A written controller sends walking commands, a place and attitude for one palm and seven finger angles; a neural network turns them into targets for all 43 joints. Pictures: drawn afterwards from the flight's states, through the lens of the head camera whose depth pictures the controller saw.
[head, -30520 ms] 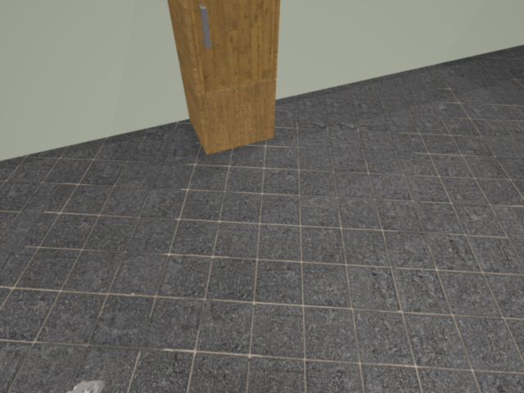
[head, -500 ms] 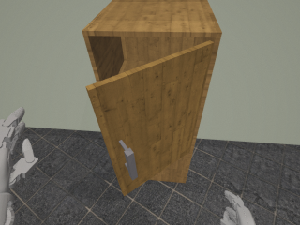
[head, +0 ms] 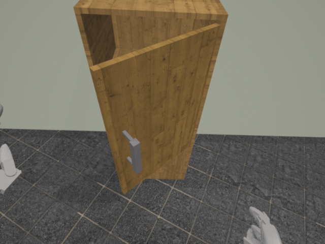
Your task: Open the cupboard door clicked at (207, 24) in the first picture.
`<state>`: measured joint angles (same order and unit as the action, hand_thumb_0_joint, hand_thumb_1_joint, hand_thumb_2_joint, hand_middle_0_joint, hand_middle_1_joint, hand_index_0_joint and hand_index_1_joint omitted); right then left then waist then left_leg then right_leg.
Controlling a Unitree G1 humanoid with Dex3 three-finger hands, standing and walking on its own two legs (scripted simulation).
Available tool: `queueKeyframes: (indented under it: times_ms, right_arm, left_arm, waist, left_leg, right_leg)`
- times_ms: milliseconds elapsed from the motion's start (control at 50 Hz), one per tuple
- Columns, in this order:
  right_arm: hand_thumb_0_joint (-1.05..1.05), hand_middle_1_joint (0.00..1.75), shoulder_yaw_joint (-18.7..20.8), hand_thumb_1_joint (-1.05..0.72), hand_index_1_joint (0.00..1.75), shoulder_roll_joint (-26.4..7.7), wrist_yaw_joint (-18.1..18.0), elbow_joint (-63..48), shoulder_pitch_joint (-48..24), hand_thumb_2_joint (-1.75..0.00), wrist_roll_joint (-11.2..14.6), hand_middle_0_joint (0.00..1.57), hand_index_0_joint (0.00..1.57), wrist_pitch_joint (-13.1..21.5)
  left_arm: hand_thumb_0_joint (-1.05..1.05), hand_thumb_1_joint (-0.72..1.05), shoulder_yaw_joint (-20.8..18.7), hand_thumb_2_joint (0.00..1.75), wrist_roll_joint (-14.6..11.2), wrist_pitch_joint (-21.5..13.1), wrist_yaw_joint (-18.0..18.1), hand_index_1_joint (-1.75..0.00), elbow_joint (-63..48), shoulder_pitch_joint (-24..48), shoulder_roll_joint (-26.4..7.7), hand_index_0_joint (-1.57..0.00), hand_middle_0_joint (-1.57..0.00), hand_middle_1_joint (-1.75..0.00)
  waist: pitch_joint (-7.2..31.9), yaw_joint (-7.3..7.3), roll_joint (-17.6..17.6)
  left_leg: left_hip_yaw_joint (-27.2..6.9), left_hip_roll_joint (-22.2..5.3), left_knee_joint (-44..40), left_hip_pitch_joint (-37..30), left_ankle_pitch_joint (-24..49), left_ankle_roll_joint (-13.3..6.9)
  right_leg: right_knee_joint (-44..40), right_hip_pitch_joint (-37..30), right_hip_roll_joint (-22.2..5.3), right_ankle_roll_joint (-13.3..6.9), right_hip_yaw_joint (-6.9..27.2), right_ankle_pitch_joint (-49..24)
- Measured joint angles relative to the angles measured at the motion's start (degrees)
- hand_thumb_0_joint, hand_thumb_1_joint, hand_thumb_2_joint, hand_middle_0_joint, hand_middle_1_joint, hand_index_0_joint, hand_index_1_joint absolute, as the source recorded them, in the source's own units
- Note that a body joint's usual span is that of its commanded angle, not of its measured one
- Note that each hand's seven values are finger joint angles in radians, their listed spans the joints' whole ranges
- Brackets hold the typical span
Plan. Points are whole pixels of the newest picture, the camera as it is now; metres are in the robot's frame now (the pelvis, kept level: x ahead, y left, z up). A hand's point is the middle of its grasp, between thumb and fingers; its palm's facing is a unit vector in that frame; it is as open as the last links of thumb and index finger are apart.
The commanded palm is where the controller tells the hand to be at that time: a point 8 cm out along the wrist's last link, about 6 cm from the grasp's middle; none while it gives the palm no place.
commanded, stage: step back with the hand held close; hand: left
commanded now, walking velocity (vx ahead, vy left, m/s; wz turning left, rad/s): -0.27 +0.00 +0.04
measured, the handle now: (132, 152) +0.38 +0.11 -0.03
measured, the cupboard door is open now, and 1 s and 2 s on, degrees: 41 41 41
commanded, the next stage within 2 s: stop stepping back and stand still in 0.72 s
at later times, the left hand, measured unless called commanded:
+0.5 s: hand (10, 203) +0.14 +0.24 +0.18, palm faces +0.42 -0.79 -0.45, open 7.4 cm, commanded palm +0.08 +0.28 +0.19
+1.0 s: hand out of the picture +0.01 +0.22 +0.17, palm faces +0.37 -0.78 -0.51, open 7.4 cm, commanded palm -0.05 +0.26 +0.19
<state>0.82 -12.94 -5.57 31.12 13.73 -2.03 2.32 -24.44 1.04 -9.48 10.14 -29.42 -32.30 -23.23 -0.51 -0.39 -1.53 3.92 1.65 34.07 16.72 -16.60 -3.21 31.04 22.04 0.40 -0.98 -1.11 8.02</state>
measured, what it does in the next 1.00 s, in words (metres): walks backwards: right foot, then left foot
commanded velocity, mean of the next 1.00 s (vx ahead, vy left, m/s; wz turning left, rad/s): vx -0.23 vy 0.01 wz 0.02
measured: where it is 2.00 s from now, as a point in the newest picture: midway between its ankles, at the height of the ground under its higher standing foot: outside the picture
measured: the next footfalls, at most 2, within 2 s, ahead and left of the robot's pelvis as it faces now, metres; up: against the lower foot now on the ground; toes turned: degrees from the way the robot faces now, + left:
right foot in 0.42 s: -0.05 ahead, -0.11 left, +0.00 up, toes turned +1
left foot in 0.66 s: -0.06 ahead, +0.09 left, +0.00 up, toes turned -2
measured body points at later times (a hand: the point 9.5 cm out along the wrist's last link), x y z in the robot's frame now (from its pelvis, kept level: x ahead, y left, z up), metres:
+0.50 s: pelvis -0.07 -0.02 +0.01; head -0.05 -0.01 +0.46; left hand +0.11 +0.28 +0.20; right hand +0.09 -0.25 -0.08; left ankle +0.02 +0.08 -0.73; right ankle -0.09 -0.11 -0.73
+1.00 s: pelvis -0.20 -0.03 +0.01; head -0.17 -0.02 +0.46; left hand -0.02 +0.26 +0.19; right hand -0.02 -0.25 -0.08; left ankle -0.11 +0.09 -0.72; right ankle -0.24 -0.13 -0.73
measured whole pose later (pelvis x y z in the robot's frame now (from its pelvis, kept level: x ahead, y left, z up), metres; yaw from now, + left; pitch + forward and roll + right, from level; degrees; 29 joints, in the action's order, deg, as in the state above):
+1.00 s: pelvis -0.20 -0.03 +0.01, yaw -2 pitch +2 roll -1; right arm -1.6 -9.8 -3.1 36.2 10.2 -1.1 7.2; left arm -24.4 -1.9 -9.9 8.4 -31.3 -33.4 -24.7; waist -1.4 1.4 -1.2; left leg -1.1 -1.2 30.9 24.8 -11.4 0.8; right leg 26.3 11.2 2.8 -1.9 -0.5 17.4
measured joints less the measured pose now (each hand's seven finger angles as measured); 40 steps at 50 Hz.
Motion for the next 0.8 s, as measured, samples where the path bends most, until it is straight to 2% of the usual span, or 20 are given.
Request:
queueKeyframes:
  times_ms: [100, 160, 200, 240, 280, 320, 360, 400, 440, 500, 600, 640, 660, 680, 740, 800]
  right_arm:
    - [0.01, 0.30, -0.38, -0.90, 0.30, 0.38, -0.01, 1.16, 1.34, -0.90, -0.50, 0.20, 0.20, 0.57]
    - [0.01, 0.30, -0.76, -0.90, 0.30, 0.64, 0.18, 2.35, 1.69, -0.90, -0.53, 0.21, 0.20, 0.28]
    - [0.01, 0.30, -1.14, -0.90, 0.30, 0.74, 0.19, 2.80, 1.90, -0.90, -0.51, 0.21, 0.20, 0.17]
    - [0.01, 0.30, -1.19, -0.90, 0.30, 0.92, -0.12, 3.02, 2.21, -0.90, -0.75, 0.21, 0.20, 0.62]
    - [0.01, 0.30, -0.77, -0.90, 0.30, 1.70, -0.35, 3.42, 3.05, -0.90, -1.02, 0.21, 0.20, 1.58]
    - [0.01, 0.30, -0.60, -0.90, 0.30, 2.54, -0.23, 4.29, 3.97, -0.90, -1.16, 0.21, 0.20, 2.72]
    - [0.01, 0.30, -0.87, -0.90, 0.30, 3.16, 0.43, 5.66, 4.15, -0.90, -0.75, 0.21, 0.20, 3.93]
    - [0.01, 0.30, -1.41, -0.90, 0.30, 3.38, 1.24, 6.72, 3.34, -0.90, -0.24, 0.21, 0.20, 4.76]
    - [0.01, 0.30, -1.91, -0.90, 0.30, 3.17, 1.88, 7.28, 1.13, -0.90, 0.13, 0.21, 0.20, 4.96]
    - [0.02, 0.30, -1.72, -0.90, 0.30, 2.36, 2.46, 6.99, -2.68, -0.90, 1.07, 0.21, 0.20, 4.21]
    - [0.01, 0.30, -0.43, -0.90, 0.30, 1.53, 2.48, 4.80, -4.85, -0.90, 2.20, 0.21, 0.20, 2.23]
    - [0.01, 0.30, -0.34, -0.90, 0.30, 0.98, 1.95, 3.70, -5.18, -0.90, 2.22, 0.21, 0.20, 1.58]
    - [0.01, 0.30, -0.29, -0.90, 0.30, 0.40, 1.61, 3.04, -5.27, -0.90, 2.20, 0.21, 0.20, 1.45]
    - [0.01, 0.30, 0.01, -0.90, 0.30, -0.14, 1.29, 2.55, -5.39, -0.90, 2.21, 0.21, 0.20, 1.41]
    - [0.01, 0.30, 0.78, -0.90, 0.30, 0.48, 1.04, 2.49, -6.10, -0.90, 2.14, 0.20, 0.20, 1.25]
    - [0.01, 0.30, 0.76, -0.90, 0.29, 0.95, 1.54, 2.22, -4.94, -0.90, 1.27, 0.20, 0.20, 3.04]
  left_arm:
    - [0.02, 0.88, 0.12, 0.90, 1.16, -0.18, 0.88, -0.30, 0.99, 2.48, 2.60, -0.21, -0.21, -0.30]
    - [0.02, 0.88, 0.68, 0.90, 1.01, -0.32, 1.27, -0.30, 0.61, 3.40, 3.31, -0.21, -0.21, -0.30]
    - [0.02, 0.88, 0.85, 0.90, 0.75, -0.68, 1.43, -0.30, -0.12, 3.22, 3.05, -0.21, -0.21, -0.30]
    - [0.02, 0.88, 0.56, 0.90, 0.92, -0.94, 1.55, -0.30, -0.58, 2.72, 2.56, -0.21, -0.21, -0.30]
    - [0.02, 0.88, -0.04, 0.90, 1.18, -1.14, 1.54, -0.30, -0.14, 2.35, 1.76, -0.21, -0.21, -0.30]
    - [0.02, 0.88, -0.71, 0.90, 0.80, -1.18, 1.68, -0.30, 0.47, 1.77, 1.05, -0.21, -0.21, -0.30]
    - [0.02, 0.88, -1.19, 0.90, -0.27, -0.97, 1.82, -0.30, 0.62, 0.77, 0.83, -0.21, -0.21, -0.30]
    - [0.02, 0.88, -1.34, 0.90, -1.27, -0.85, 1.45, -0.30, 0.44, 0.15, 0.75, -0.21, -0.21, -0.30]
    - [0.02, 0.89, -1.03, 0.90, -1.80, -1.20, 0.62, -0.30, 0.48, 0.88, 0.68, -0.21, -0.21, -0.30]
    - [0.02, 0.89, 0.86, 0.90, -2.55, -1.58, -0.76, -0.30, 0.90, 2.93, 0.34, -0.21, -0.21, -0.30]
    - [0.02, 0.88, 2.03, 0.90, -2.45, -1.94, -2.45, -0.30, -0.11, 0.59, -2.19, -0.21, -0.21, -0.30]
    - [0.02, 0.88, 1.21, 0.90, -2.26, -2.00, -2.52, -0.30, -0.90, -0.31, -3.13, -0.22, -0.22, -0.30]
    - [0.02, 0.88, 0.76, 0.90, -2.27, -2.03, -2.45, -0.30, -1.46, -0.59, -3.50, -0.22, -0.22, -0.30]
    - [0.02, 0.88, 0.39, 0.90, -2.26, -2.13, -2.42, -0.30, -1.89, -0.51, -3.90, -0.22, -0.22, -0.30]
    - [0.02, 0.88, -1.19, 0.90, -2.49, -2.21, -2.57, -0.30, -2.08, -0.24, -5.52, -0.22, -0.22, -0.30]
    - [0.02, 0.88, -1.66, 0.90, -2.49, -1.90, -2.92, -0.30, -2.84, -1.06, -5.30, -0.22, -0.22, -0.30]
  waist:
    - [0.64, 0.11, 0.91]
    - [0.95, -0.45, 0.63]
    - [0.86, -0.95, 0.20]
    - [0.48, -1.48, 0.68]
    - [0.47, -1.95, 1.32]
    - [1.25, -1.98, 1.74]
    - [2.32, -1.38, 1.52]
    - [2.87, -0.48, 1.11]
    - [2.19, 0.52, 1.07]
    - [0.13, 0.61, 2.26]
    - [1.86, -0.48, 0.46]
    - [2.01, -0.92, -0.50]
    - [1.80, -1.14, -0.31]
    - [1.41, -1.40, 0.02]
    - [-0.89, -0.75, -2.44]
    - [-1.50, -0.05, -1.79]
  left_leg:
    - [-0.54, -0.36, 5.64, 3.32, -3.24, -0.22]
    - [-1.13, -0.24, 7.17, 5.13, -5.06, 0.04]
    - [-1.21, -0.22, 6.82, 5.71, -3.08, -0.06]
    - [-1.45, -0.88, 5.93, 5.87, 0.90, -0.43]
    - [-2.28, -1.37, 5.30, 5.73, 1.32, -0.53]
    - [-2.98, -1.78, 3.53, 5.54, 2.01, -0.23]
    - [-2.64, -2.06, 0.62, 5.14, 3.79, 0.39]
    - [-1.66, -2.31, -1.96, 5.01, 5.54, 0.74]
    - [-0.63, -2.94, -3.33, 5.62, 7.02, 1.20]
    - [-0.82, -4.22, -5.17, 6.06, 9.62, 2.03]
    - [-3.91, -1.68, 6.62, 7.44, -2.07, 3.18]
    - [-4.22, -1.53, 3.93, 5.30, -1.37, 3.20]
    - [-4.54, -2.01, 0.08, 3.56, 2.93, 2.96]
    - [-5.05, -2.24, -3.05, 2.47, 3.00, 2.62]
    - [-4.41, -0.63, -5.56, 2.33, 3.98, 1.90]
    - [-4.88, -1.03, -7.16, 2.82, 6.77, 1.76]
  right_leg:
    - [3.03, 2.09, 0.18, -0.24, -0.62, 0.64]
    - [2.72, 2.99, 0.06, -0.41, -1.11, -0.24]
    - [2.88, 3.59, -0.01, -0.40, -1.25, -0.03]
    - [5.53, 4.41, 1.15, 0.15, -0.62, 4.48]
    - [12.95, 4.18, 3.08, 0.73, 0.97, 9.56]
    - [15.90, 1.39, 4.30, 0.85, 1.47, 13.79]
    - [11.89, -3.21, 4.09, 0.89, 1.12, 16.03]
    - [3.69, -8.36, 3.21, 0.87, 0.82, 12.56]
    - [-3.20, -11.06, 3.20, -0.25, 1.43, 9.76]
    - [-4.59, -10.01, 4.56, -1.48, 1.52, 7.43]
    - [-4.90, -6.91, 3.98, -1.88, 2.05, 5.26]
    - [-5.09, -5.60, 3.63, -1.66, 1.95, 4.34]
    - [-4.86, -4.85, 3.82, -1.40, 1.55, 4.02]
    - [-4.40, -3.98, 3.96, -1.10, 0.92, 3.84]
    - [-1.25, -1.88, 2.39, 0.26, 1.78, 3.24]
    - [8.13, -0.42, 3.18, 1.09, 2.40, 10.80]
